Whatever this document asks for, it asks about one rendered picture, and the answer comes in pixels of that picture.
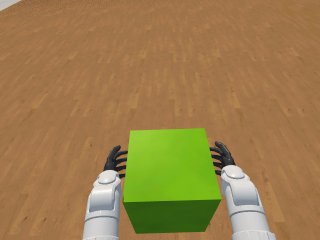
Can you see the right robot forearm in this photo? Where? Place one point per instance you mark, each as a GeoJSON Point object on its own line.
{"type": "Point", "coordinates": [244, 205]}

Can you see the robot left hand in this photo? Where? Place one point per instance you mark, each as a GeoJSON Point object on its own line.
{"type": "Point", "coordinates": [111, 162]}

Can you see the robot right hand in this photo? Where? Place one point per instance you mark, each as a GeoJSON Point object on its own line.
{"type": "Point", "coordinates": [225, 157]}

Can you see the left robot forearm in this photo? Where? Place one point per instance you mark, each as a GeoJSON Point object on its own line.
{"type": "Point", "coordinates": [103, 208]}

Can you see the carton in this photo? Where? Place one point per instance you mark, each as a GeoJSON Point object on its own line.
{"type": "Point", "coordinates": [170, 182]}

